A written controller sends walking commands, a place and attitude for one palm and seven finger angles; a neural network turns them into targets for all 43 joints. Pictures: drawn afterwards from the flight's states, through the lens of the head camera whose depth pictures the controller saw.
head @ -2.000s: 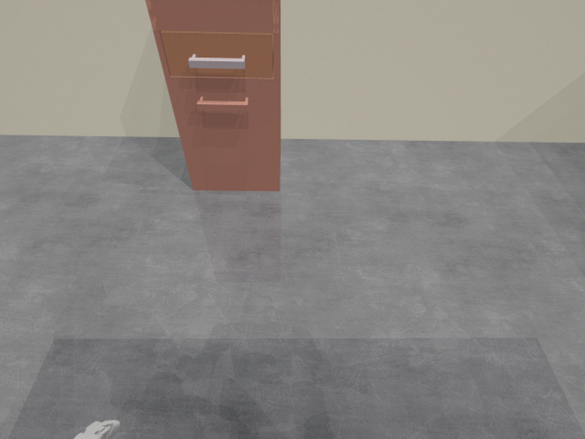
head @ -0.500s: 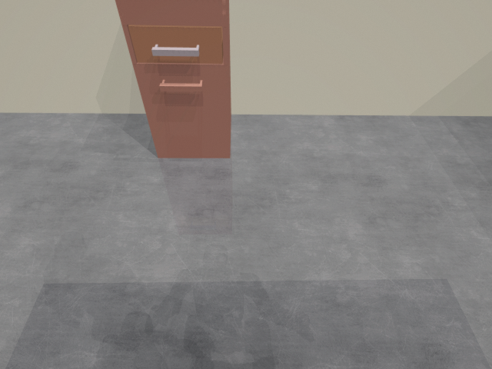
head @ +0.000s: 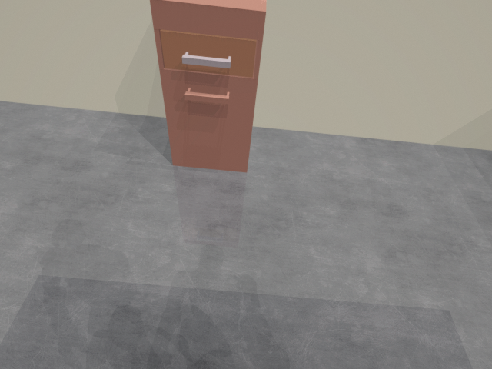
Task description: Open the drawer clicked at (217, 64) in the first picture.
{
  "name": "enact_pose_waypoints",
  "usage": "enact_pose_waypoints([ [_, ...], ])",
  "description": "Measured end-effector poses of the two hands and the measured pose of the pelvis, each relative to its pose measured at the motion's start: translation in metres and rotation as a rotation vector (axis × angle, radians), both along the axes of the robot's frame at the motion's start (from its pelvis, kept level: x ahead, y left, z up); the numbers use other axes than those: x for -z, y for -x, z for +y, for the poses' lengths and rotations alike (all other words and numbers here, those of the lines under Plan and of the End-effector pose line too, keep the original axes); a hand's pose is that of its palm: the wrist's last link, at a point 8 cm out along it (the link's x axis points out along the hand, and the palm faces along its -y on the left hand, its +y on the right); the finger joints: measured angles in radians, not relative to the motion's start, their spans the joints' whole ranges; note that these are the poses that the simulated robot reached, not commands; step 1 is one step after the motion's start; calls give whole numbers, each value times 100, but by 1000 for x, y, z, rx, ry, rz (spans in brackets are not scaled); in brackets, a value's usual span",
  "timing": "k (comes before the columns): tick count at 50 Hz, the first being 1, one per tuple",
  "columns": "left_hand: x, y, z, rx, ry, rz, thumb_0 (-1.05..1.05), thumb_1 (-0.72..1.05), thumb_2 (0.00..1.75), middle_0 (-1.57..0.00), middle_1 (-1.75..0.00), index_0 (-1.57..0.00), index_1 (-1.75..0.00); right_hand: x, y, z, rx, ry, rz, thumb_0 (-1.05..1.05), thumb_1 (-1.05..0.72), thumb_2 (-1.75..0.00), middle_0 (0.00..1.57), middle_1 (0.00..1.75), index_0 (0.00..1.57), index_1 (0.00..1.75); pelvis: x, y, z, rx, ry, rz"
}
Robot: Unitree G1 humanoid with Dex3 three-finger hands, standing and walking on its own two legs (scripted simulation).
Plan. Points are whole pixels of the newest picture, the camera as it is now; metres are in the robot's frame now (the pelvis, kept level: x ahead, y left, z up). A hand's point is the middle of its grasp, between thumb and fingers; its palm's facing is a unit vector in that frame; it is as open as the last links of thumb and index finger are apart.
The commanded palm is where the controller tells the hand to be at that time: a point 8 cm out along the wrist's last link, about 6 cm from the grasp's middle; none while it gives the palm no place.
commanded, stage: walk to a spot facing it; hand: left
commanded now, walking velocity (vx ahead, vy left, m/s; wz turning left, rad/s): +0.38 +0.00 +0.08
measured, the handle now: (207, 58) +1.26 +0.19 -0.09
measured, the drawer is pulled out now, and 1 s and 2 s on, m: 0.00 0.00 0.00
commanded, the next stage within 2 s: turn to face it in 0.66 s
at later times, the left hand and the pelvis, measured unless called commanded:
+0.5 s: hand (183, 289) +0.32 +0.14 -0.17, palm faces +0.09 -0.98 -0.18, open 7.3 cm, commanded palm none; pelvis +0.23 -0.04 -0.01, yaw +4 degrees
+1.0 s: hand (165, 285) +0.33 +0.18 -0.19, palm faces +0.24 -0.96 -0.15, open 7.4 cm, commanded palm none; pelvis +0.41 +0.03 -0.01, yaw +9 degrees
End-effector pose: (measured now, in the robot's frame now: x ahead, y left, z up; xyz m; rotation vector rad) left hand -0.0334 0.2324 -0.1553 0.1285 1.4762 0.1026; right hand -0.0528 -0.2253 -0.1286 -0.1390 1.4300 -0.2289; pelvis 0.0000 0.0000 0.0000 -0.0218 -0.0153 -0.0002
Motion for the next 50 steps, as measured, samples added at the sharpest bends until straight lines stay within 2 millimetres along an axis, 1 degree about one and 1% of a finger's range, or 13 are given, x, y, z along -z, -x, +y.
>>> enact_pose_waypoints([
  [5, -8, -68, 0, -15, 1, -98, 1, 91, 90, -19, -30, -20, -30, -6, 6, 27, 28, -53, 124, 0, -90, -90, 20, 30, 20, 30, -6, -35, 3, -23, -2, 5],
  [10, -8, -152, -9, 5, 6, -185, 1, 91, 90, -19, -30, -20, -30, -4, -9, 37, 71, -83, 195, 0, -90, -90, 20, 30, 21, 30, -2, -78, -2, -24, -11, 5],
  [16, -3, -274, -35, 70, 5, -305, 1, 91, 90, -19, -30, -20, -30, 14, -54, 26, 109, -103, 242, 0, -90, -90, 20, 30, 21, 30, 15, -143, -19, -21, -19, 6],
  [18, 1, -310, -43, 71, -6, -366, 1, 91, 90, -19, -30, -20, -30, 25, -78, 15, 102, -108, 261, 0, -90, -90, 20, 30, 21, 30, 26, -169, -27, -29, -22, 1],
  [20, 0, -332, -48, 52, -19, -413, 1, 91, 90, -19, -30, -20, -30, 32, -111, 1, 80, -107, 249, 0, -90, -90, 20, 30, 21, 30, 29, -189, -34, -39, -15, -8],
  [23, -7, -339, -49, -3, -33, -408, 1, 91, 90, -19, -30, -20, -30, 34, -181, -23, 24, -81, 149, 1, -91, -90, 20, 30, 20, 30, 22, -214, -40, -63, -10, -30],
  [26, -13, -333, -43, -68, -72, -360, -1, 93, 90, -20, -30, -20, -30, 29, -264, -40, -42, -50, 10, 1, -91, -90, 20, 30, 20, 30, 12, -239, -42, -81, -8, -33],
  [29, -18, -322, -33, -90, -100, -285, -1, 95, 90, -20, -30, -20, -30, 20, -343, -47, -93, -33, -119, 0, -91, -90, 19, 30, 20, 30, 5, -264, -41, -98, -5, -27],
  [33, -16, -308, -30, -134, -89, -174, -1, 94, 90, -19, -30, -20, -30, 7, -429, -39, -159, -36, -230, 0, -91, -90, 19, 30, 20, 30, 1, -297, -35, -127, 2, -17],
  [37, -9, -299, -33, -207, -55, -90, 0, 92, 90, -19, -30, -20, -30, 2, -498, -15, -256, -49, -262, 0, -91, -90, 19, 30, 20, 30, 2, -331, -22, -166, 13, -10],
  [43, 12, -295, -28, -314, 2, 39, 1, 91, 90, -19, -30, -20, -30, 12, -584, 37, -386, -42, -293, 0, -91, -90, 19, 30, 20, 30, 20, -382, 14, -206, 20, -8],
  [46, 12, -309, -18, -313, 11, 72, 1, 91, 90, -20, -30, -20, -30, 10, -600, 57, -380, -45, -310, 0, -91, -90, 20, 30, 20, 30, 18, -395, 25, -184, 4, -23],
  [50, 5, -348, -3, -265, 6, 37, 1, 91, 90, -19, -30, -20, -30, -1, -603, 64, -299, -39, -339, -2, -93, -90, 20, 30, 21, 30, 7, -409, 33, -150, -5, -33],
])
